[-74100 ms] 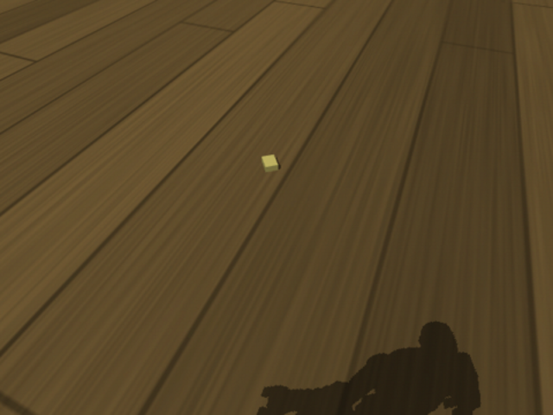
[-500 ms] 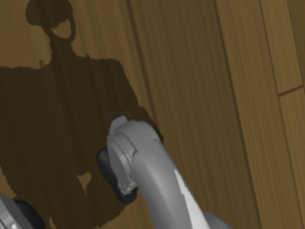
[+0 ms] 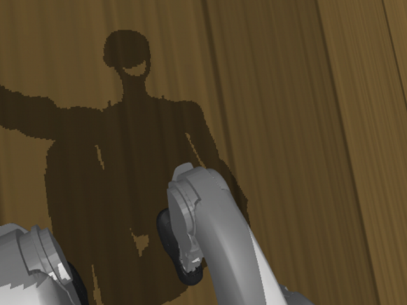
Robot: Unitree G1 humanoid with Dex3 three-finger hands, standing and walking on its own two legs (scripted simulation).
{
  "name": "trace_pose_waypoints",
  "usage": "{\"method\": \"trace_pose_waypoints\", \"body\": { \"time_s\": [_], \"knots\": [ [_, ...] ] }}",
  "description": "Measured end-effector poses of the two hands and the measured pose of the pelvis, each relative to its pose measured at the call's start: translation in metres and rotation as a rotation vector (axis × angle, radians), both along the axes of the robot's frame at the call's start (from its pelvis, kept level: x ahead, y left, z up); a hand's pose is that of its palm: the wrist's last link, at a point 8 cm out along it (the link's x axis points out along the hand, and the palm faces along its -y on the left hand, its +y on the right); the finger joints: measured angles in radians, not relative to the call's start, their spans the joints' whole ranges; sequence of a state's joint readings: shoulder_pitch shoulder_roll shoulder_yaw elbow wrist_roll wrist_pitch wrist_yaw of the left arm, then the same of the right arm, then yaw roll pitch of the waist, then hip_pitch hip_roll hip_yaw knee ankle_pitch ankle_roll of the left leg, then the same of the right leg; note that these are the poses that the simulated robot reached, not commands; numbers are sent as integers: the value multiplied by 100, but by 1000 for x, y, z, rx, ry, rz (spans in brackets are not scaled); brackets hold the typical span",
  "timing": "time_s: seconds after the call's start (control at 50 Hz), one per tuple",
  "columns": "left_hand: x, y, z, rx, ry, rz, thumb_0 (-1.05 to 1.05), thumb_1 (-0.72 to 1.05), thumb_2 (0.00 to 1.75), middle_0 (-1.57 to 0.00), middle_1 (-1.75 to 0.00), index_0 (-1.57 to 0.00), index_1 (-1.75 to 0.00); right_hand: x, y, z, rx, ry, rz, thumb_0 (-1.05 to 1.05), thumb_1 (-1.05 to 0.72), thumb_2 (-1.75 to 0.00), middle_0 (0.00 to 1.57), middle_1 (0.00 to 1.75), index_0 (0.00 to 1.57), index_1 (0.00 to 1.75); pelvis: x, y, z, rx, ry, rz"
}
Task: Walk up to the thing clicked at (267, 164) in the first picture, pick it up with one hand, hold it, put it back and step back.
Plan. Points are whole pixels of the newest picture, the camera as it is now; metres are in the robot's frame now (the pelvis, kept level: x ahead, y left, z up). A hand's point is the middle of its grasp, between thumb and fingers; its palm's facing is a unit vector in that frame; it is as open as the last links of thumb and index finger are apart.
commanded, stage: withdraw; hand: left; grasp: from above
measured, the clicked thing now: out of the picture +0.48 +0.36 -0.31
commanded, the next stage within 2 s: home in 0.50 s
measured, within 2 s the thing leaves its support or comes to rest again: neither
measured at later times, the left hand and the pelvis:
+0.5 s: hand out of the picture +0.46 +0.36 -0.12, palm faces -0.42 -0.08 -0.90, open 13.9 cm; pelvis -0.02 -0.01 +0.01, yaw +6 degrees
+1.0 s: hand out of the picture +0.39 +0.36 -0.05, palm faces -0.28 -0.40 -0.87, open 10.0 cm; pelvis -0.01 +0.00 +0.06, yaw +8 degrees
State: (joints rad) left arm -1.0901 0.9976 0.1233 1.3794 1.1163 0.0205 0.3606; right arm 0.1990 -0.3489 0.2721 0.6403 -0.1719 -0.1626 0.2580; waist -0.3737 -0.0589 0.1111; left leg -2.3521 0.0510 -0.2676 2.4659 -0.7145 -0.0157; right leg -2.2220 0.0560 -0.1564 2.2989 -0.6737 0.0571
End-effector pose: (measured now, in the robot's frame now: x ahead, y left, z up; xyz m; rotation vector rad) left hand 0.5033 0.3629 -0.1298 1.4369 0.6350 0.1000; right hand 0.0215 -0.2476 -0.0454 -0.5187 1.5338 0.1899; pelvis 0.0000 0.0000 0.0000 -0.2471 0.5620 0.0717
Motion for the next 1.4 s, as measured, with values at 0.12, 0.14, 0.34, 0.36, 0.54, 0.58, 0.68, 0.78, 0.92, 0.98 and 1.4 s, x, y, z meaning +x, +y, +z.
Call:
{"method": "trace_pose_waypoints", "body": {
  "time_s": [0.12, 0.14, 0.34, 0.36, 0.54, 0.58, 0.68, 0.78, 0.92, 0.98, 1.4],
  "knots": [
    [-19, 9, 50, 21, 107, -96, 0, -52, 101, -8, -97, -7, -98, 37, -14, -8, -18, -99, -20, 0, -90, -90, 20, 30, 21, 30, -3, 1, 10, 21, 6, 29],
    [-23, 9, 57, 16, 123, -110, 0, -51, 101, -8, -97, -7, -98, 43, -15, -8, -22, -115, -15, 0, -90, -90, 20, 30, 21, 30, -4, 0, 12, 27, 3, 35],
    [-48, 9, 82, -53, 176, -245, 0, -47, 99, -10, -96, -9, -96, 83, -29, 0, -129, -215, 52, 0, -89, -90, 20, 30, 20, 30, -16, -5, 23, 55, -8, 58],
    [-47, 8, 82, -53, 165, -257, 0, -46, 99, -10, -96, -9, -96, 83, -29, 0, -136, -211, 57, 0, -89, -90, 20, 30, 20, 30, -17, -5, 22, 57, -7, 59],
    [-32, -3, 60, -6, 81, -242, 0, -45, 99, -10, -96, -10, -96, 60, -24, -12, -140, -164, 20, 0, -89, -89, 20, 30, 21, 30, -16, -6, 10, 59, 5, 58],
    [-30, -3, 56, 5, 84, -214, 0, -45, 98, -11, -95, -10, -95, 50, -22, -16, -132, -148, -3, 0, -89, -89, 20, 30, 21, 30, -16, -6, 7, 59, 6, 55],
    [-32, 3, 49, 15, 118, -171, 0, -41, 95, -15, -90, -14, -91, 25, -17, -27, -108, -91, -58, 0, -89, -89, 20, 30, 21, 30, -15, -5, 2, 61, 8, 49],
    [-44, 8, 53, -27, 118, -147, 0, -25, 89, -20, -74, -18, -75, 11, -12, -29, -86, -37, -95, 0, -89, -89, 20, 30, 21, 30, -13, -5, 5, 63, 16, 52],
    [-82, 10, 98, -172, 3, -90, 0, 13, 80, -21, -49, -20, -49, 37, -13, -11, -79, -75, -129, 0, -90, -90, 21, 30, 21, 30, -8, -4, 33, 74, 59, 72],
    [-106, 14, 125, -240, -29, -27, 0, 33, 81, -21, -41, -20, -41, 66, -13, 3, -70, -146, -121, 0, -90, -90, 20, 30, 21, 30, -8, -3, 54, 81, 68, 81],
    [-254, -36, 287, -793, -126, 422, 0, 88, 89, -21, -30, -21, -30, 230, 46, 175, 151, -703, -22, 0, -91, -90, 20, 30, 21, 30, 7, -5, 215, 151, -49, 144]
  ]
}}
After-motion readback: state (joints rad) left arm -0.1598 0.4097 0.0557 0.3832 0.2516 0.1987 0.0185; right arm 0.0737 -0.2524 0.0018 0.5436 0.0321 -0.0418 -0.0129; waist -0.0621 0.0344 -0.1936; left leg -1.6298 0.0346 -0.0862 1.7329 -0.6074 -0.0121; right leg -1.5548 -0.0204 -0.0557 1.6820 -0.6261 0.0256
